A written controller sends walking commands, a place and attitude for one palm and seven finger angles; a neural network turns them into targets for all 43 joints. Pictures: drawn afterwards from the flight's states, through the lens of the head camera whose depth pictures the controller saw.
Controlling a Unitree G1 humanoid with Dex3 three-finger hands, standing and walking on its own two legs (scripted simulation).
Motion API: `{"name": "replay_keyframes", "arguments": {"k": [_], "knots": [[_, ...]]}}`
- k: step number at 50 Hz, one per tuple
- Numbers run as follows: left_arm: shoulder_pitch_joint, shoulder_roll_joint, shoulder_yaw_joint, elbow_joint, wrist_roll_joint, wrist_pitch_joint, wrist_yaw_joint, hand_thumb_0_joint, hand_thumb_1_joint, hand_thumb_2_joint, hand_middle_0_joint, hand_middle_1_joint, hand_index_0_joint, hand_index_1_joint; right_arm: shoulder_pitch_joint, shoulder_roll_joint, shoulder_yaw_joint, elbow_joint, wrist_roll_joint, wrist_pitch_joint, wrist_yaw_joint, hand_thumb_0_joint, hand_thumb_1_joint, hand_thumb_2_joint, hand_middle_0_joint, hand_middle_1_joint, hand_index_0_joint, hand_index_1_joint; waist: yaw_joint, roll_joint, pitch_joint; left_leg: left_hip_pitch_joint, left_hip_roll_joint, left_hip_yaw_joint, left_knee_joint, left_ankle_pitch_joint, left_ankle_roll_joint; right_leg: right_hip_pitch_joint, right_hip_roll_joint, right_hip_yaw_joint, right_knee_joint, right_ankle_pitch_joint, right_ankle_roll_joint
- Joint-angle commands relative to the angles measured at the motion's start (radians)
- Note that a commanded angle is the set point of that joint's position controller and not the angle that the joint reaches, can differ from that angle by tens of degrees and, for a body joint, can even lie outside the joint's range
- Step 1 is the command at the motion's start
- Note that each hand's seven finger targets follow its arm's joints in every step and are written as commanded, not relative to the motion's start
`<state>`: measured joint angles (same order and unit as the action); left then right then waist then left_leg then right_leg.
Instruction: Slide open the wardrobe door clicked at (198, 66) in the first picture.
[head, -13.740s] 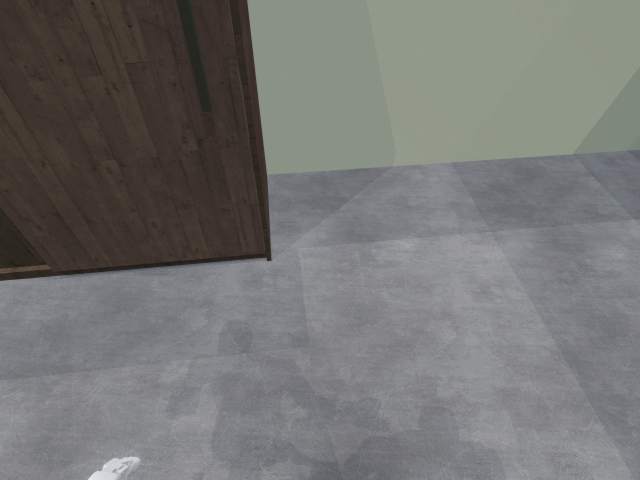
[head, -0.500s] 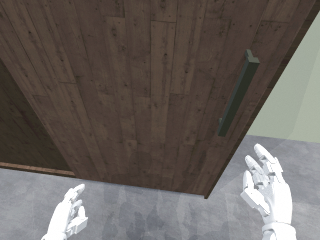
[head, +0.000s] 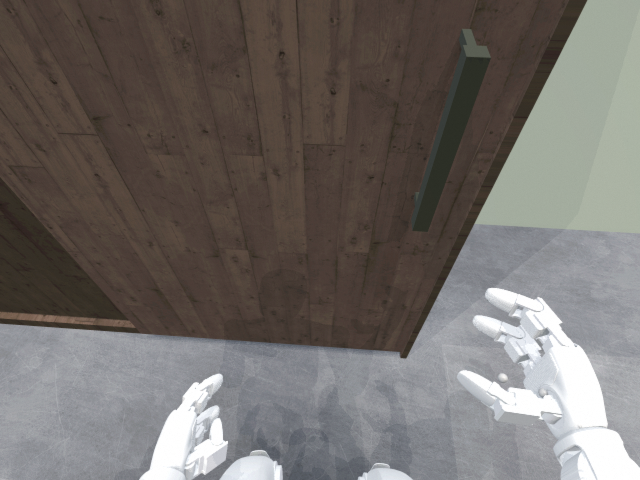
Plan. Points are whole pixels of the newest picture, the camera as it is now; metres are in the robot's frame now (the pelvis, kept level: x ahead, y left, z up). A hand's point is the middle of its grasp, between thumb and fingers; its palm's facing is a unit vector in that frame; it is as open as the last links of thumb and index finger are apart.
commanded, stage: raise the hand with hooked fingers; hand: right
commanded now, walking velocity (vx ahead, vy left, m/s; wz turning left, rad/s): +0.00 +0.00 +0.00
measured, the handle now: (439, 146) +0.51 -0.12 +0.14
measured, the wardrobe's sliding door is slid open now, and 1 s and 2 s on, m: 0.00 0.00 0.00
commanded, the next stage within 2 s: move the hooked fingers beside the handle in 1.32 s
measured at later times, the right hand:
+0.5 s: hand (615, 318) +0.27 -0.25 +0.14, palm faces +0.13 +0.99 -0.08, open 13.5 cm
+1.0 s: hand (618, 279) +0.30 -0.26 +0.16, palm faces +0.05 +1.00 -0.05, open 14.0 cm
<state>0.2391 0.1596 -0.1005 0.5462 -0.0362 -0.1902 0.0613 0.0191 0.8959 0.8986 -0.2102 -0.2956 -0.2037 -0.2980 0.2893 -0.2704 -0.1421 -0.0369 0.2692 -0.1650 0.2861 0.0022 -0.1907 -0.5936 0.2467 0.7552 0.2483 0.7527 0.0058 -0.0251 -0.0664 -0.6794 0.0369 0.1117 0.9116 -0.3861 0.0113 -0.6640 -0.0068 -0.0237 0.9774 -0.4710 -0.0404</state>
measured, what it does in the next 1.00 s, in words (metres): stands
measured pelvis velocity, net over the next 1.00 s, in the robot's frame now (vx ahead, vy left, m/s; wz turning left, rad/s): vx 0.02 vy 0.02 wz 0.00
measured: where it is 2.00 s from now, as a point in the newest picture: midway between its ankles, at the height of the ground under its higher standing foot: outside the picture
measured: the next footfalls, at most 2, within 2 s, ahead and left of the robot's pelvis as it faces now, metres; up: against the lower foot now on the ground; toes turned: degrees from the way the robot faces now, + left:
none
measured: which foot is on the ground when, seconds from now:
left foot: down 0.00-1.00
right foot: down 0.00-1.00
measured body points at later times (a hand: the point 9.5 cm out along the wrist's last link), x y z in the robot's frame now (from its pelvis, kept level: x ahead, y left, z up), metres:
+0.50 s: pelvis +0.03 +0.00 +0.03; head +0.04 -0.01 +0.48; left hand +0.22 +0.22 -0.03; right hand +0.26 -0.31 +0.15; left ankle +0.04 +0.12 -0.68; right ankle +0.01 -0.09 -0.68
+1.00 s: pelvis +0.02 +0.02 +0.04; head +0.03 +0.03 +0.49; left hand +0.19 +0.26 -0.04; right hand +0.29 -0.31 +0.16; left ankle +0.04 +0.12 -0.68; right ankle +0.01 -0.09 -0.68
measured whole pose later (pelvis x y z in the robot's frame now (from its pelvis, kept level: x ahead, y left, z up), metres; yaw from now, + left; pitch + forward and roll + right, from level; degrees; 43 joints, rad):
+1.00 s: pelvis +0.02 +0.02 +0.04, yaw +0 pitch +2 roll +1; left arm 0.25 0.29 -0.06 0.62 -0.06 -0.26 0.11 0.02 0.90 0.90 -0.21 -0.30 -0.20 -0.30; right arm -0.04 -0.43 -0.44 0.27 0.34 0.00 0.46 -0.02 0.50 -0.30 0.29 1.20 0.30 1.20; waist -0.03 -0.05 -0.02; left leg -0.35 0.02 0.11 0.60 -0.28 0.02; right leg -0.32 -0.01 -0.03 0.63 -0.35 -0.02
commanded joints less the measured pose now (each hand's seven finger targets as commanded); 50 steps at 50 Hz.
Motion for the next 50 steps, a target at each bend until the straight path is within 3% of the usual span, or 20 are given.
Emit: {"name": "replay_keyframes", "arguments": {"k": [1,3,6,8,12,15,18,22,24,26,29,32,33,34,37,41,42,45,47,50], "knots": [[-0.101,0.159,0.110,-0.183,0.000,-0.087,0.014,0.000,0.900,0.900,-0.200,-0.300,-0.200,-0.300,0.087,-0.123,-0.231,-0.351,0.073,-0.069,-0.128,0.000,0.033,-0.500,0.267,0.900,0.267,0.900,-0.089,-0.007,-0.255,0.272,-0.033,-0.009,-0.133,0.165,0.014,0.123,-0.003,0.080,-0.257,0.306,0.050],[-0.080,0.172,0.111,-0.159,0.011,-0.103,0.005,0.000,0.900,0.900,-0.200,-0.300,-0.200,-0.300,0.054,-0.128,-0.202,-0.377,0.040,-0.139,-0.162,0.000,0.080,-0.480,0.270,0.930,0.270,0.930,-0.070,-0.017,-0.206,0.238,-0.041,-0.010,-0.127,0.168,0.021,0.128,-0.013,0.085,-0.258,0.333,0.052],[-0.035,0.202,0.113,-0.129,0.015,-0.126,-0.007,0.000,0.900,0.900,-0.200,-0.300,-0.200,-0.300,-0.009,-0.084,-0.090,-0.329,-0.012,-0.199,-0.136,0.000,0.150,-0.450,0.275,0.975,0.275,0.975,-0.002,-0.093,-0.153,0.147,-0.040,-0.009,-0.136,0.116,0.017,0.161,-0.019,0.087,-0.253,0.292,0.053],[-0.022,0.225,0.117,-0.117,0.008,-0.135,0.002,0.000,0.900,0.900,-0.200,-0.300,-0.200,-0.300,-0.039,-0.083,-0.070,-0.246,-0.008,-0.186,-0.082,0.000,0.197,-0.430,0.278,1.005,0.278,1.005,0.025,-0.010,-0.113,0.136,-0.041,-0.014,-0.161,0.085,0.013,0.138,-0.019,0.095,-0.256,0.226,0.042],[-0.029,0.247,0.123,-0.120,-0.016,-0.157,0.033,0.000,0.900,0.900,-0.200,-0.300,-0.200,-0.300,-0.099,-0.180,-0.154,-0.212,0.027,-0.121,0.004,0.000,0.290,-0.390,0.285,1.065,0.285,1.065,-0.007,-0.026,-0.171,0.215,-0.031,-0.032,-0.207,0.064,0.011,0.170,-0.010,0.097,-0.297,0.177,0.039],[-0.039,0.236,0.115,-0.120,-0.014,-0.162,0.043,0.000,0.900,0.900,-0.200,-0.300,-0.200,-0.300,-0.147,-0.264,-0.255,-0.261,0.049,-0.091,-0.001,0.000,0.360,-0.360,0.290,1.110,0.290,1.110,-0.042,-0.088,-0.227,0.298,-0.028,-0.026,-0.213,0.161,0.018,0.241,-0.009,0.095,-0.319,0.298,0.046],[-0.036,0.225,0.108,-0.110,-0.007,-0.164,0.039,0.000,0.900,0.900,-0.200,-0.300,-0.200,-0.300,-0.161,-0.286,-0.317,-0.271,0.076,-0.096,-0.029,0.000,0.430,-0.330,0.295,1.155,0.295,1.155,-0.061,-0.084,-0.218,0.340,-0.037,-0.018,-0.219,0.267,0.022,0.284,-0.011,0.096,-0.327,0.435,0.060],[-0.041,0.230,0.102,-0.088,-0.014,-0.157,0.031,0.000,0.900,0.900,-0.200,-0.300,-0.200,-0.300,-0.214,-0.224,-0.274,-0.141,0.088,-0.062,-0.001,0.000,0.500,-0.300,0.300,1.200,0.300,1.200,-0.035,-0.079,-0.114,0.313,-0.039,-0.015,-0.251,0.287,0.016,0.287,-0.011,0.081,-0.349,0.423,0.063],[-0.040,0.239,0.099,-0.086,-0.018,-0.152,0.035,0.000,0.900,0.900,-0.200,-0.300,-0.200,-0.300,-0.254,-0.227,-0.253,-0.079,0.079,-0.017,0.040,0.000,0.500,-0.300,0.300,1.200,0.300,1.200,-0.029,-0.074,-0.095,0.329,-0.036,-0.022,-0.272,0.298,0.016,0.293,-0.011,0.075,-0.362,0.411,0.053],[-0.043,0.248,0.099,-0.094,-0.023,-0.149,0.044,0.000,0.900,0.900,-0.200,-0.300,-0.200,-0.300,-0.296,-0.249,-0.249,-0.038,0.074,0.031,0.079,0.000,0.500,-0.300,0.300,1.200,0.300,1.200,-0.025,-0.027,-0.099,0.342,-0.035,-0.028,-0.293,0.273,0.012,0.285,-0.008,0.074,-0.374,0.360,0.039],[-0.055,0.246,0.093,-0.098,-0.023,-0.143,0.056,0.000,0.900,0.900,-0.200,-0.300,-0.200,-0.300,-0.384,-0.317,-0.304,-0.039,0.081,0.068,0.113,0.000,0.500,-0.300,0.300,1.200,0.300,1.200,-0.030,-0.021,-0.140,0.390,-0.032,-0.041,-0.321,0.282,0.011,0.314,-0.001,0.070,-0.385,0.351,0.026],[-0.073,0.238,0.088,-0.099,-0.018,-0.145,0.063,0.000,0.900,0.900,-0.200,-0.300,-0.200,-0.300,-0.476,-0.391,-0.378,-0.095,0.095,0.040,0.113,0.000,0.500,-0.300,0.300,1.200,0.300,1.200,-0.040,-0.013,-0.192,0.431,-0.034,-0.045,-0.334,0.293,0.012,0.357,0.000,0.078,-0.397,0.373,0.024],[-0.074,0.238,0.084,-0.094,-0.013,-0.145,0.062,0.000,0.900,0.900,-0.200,-0.300,-0.200,-0.300,-0.499,-0.428,-0.408,-0.108,0.096,0.026,0.105,0.000,0.500,-0.300,0.300,1.200,0.300,1.200,-0.050,-0.034,-0.201,0.448,-0.037,-0.050,-0.336,0.306,0.015,0.366,-0.001,0.075,-0.396,0.391,0.025],[-0.078,0.230,0.081,-0.090,-0.014,-0.145,0.063,0.000,0.900,0.900,-0.200,-0.300,-0.200,-0.300,-0.517,-0.419,-0.413,-0.099,0.105,0.014,0.106,0.000,0.500,-0.300,0.300,1.200,0.300,1.200,-0.045,-0.060,-0.214,0.459,-0.035,-0.055,-0.343,0.322,0.015,0.385,0.002,0.069,-0.401,0.399,0.025],[-0.076,0.231,0.078,-0.070,-0.018,-0.148,0.067,0.000,0.900,0.900,-0.200,-0.300,-0.200,-0.300,-0.538,-0.410,-0.411,-0.015,0.106,0.008,0.111,0.000,0.500,-0.300,0.300,1.200,0.300,1.200,-0.041,-0.075,-0.165,0.445,-0.034,-0.050,-0.358,0.316,0.016,0.387,0.001,0.069,-0.419,0.388,0.028],[-0.075,0.244,0.080,-0.060,-0.031,-0.139,0.075,0.000,0.900,0.900,-0.200,-0.300,-0.200,-0.300,-0.572,-0.398,-0.368,0.132,0.093,0.081,0.159,0.000,0.500,-0.300,0.300,1.200,0.300,1.200,-0.031,-0.075,-0.080,0.417,-0.027,-0.057,-0.395,0.262,0.013,0.361,0.002,0.062,-0.447,0.322,0.020],[-0.072,0.246,0.080,-0.066,-0.032,-0.138,0.076,0.000,0.900,0.900,-0.200,-0.300,-0.200,-0.300,-0.555,-0.378,-0.347,0.168,0.091,0.102,0.170,0.000,0.500,-0.300,0.300,1.200,0.300,1.200,-0.030,-0.048,-0.062,0.410,-0.026,-0.053,-0.398,0.243,0.013,0.349,0.002,0.066,-0.454,0.308,0.019],[-0.071,0.254,0.088,-0.084,-0.033,-0.135,0.066,0.000,0.900,0.900,-0.200,-0.300,-0.200,-0.300,-0.508,-0.377,-0.346,0.169,0.092,0.130,0.197,0.000,0.500,-0.300,0.300,1.200,0.300,1.200,-0.040,0.022,-0.120,0.447,-0.022,-0.061,-0.393,0.286,0.008,0.352,0.003,0.060,-0.443,0.343,0.010],[-0.080,0.252,0.092,-0.098,-0.027,-0.137,0.059,0.000,0.900,0.900,-0.200,-0.300,-0.200,-0.300,-0.513,-0.409,-0.384,0.107,0.098,0.116,0.191,0.000,0.500,-0.300,0.300,1.200,0.300,1.200,-0.053,0.006,-0.174,0.475,-0.019,-0.072,-0.389,0.305,0.007,0.362,0.007,0.053,-0.432,0.362,0.011],[-0.085,0.241,0.093,-0.100,-0.021,-0.139,0.053,0.000,0.900,0.900,-0.200,-0.300,-0.200,-0.300,-0.523,-0.444,-0.442,0.038,0.115,0.062,0.155,0.000,0.500,-0.300,0.300,1.200,0.300,1.200,-0.061,0.016,-0.196,0.502,-0.021,-0.083,-0.393,0.300,0.006,0.367,0.007,0.046,-0.431,0.366,0.012]]}}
